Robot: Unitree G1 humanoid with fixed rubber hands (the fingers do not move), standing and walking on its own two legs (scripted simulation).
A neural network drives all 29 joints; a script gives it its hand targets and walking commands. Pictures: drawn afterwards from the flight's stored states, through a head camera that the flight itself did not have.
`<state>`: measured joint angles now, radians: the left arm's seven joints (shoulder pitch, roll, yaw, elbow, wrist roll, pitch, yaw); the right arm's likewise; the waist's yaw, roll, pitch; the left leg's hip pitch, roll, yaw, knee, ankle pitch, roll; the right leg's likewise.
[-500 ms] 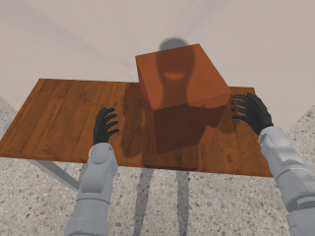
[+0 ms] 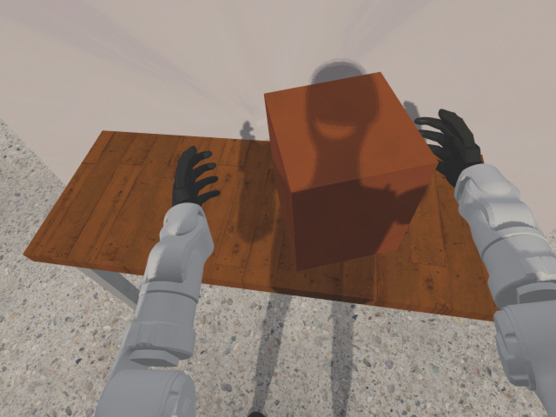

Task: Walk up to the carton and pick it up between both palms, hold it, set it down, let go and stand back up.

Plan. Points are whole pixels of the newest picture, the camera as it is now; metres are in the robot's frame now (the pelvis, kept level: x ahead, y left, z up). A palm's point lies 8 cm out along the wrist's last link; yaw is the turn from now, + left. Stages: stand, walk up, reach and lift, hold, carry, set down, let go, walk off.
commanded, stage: reach and lift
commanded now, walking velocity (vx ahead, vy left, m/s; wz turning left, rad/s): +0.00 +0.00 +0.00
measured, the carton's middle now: (336, 177) +0.51 +0.03 -0.01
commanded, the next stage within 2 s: none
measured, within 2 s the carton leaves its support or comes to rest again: neither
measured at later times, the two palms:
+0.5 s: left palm (188, 173) +0.40 +0.23 +0.10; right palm (447, 124) +0.53 -0.12 +0.12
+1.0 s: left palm (217, 217) +0.39 +0.21 +0.00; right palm (430, 178) +0.51 -0.13 +0.02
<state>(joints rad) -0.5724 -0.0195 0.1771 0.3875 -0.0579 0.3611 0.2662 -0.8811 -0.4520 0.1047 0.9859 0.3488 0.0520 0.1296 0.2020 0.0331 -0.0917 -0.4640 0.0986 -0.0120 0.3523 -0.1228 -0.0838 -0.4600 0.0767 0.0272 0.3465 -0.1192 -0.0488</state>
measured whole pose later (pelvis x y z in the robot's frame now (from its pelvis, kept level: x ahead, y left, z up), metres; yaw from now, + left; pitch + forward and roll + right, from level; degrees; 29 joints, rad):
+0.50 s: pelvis +0.01 +0.00 +0.00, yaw +0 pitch +20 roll -1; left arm -0.79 0.00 0.22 0.61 -0.08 0.29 0.27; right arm -1.13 -0.48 0.10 1.19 0.34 0.06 0.13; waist 0.25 0.04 -0.17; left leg -0.60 0.10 -0.02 0.38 -0.13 -0.08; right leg -0.58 0.07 0.02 0.34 -0.11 -0.04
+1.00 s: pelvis +0.01 +0.01 -0.01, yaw +0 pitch +26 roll -1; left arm -0.72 -0.08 0.25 0.91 0.02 -0.11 0.23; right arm -1.05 -0.38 -0.02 1.43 0.19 -0.22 0.13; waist 0.23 0.01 -0.20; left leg -0.73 0.10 0.00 0.41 -0.14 -0.07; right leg -0.70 0.07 0.02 0.37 -0.12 -0.04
